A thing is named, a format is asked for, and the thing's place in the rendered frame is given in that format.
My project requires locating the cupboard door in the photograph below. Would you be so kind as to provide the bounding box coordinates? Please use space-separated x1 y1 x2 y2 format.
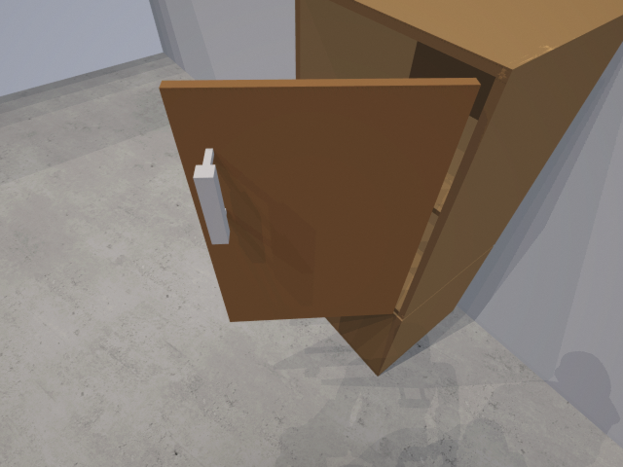
159 78 481 322

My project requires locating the handle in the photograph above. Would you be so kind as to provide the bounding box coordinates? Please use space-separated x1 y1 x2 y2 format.
193 149 230 244

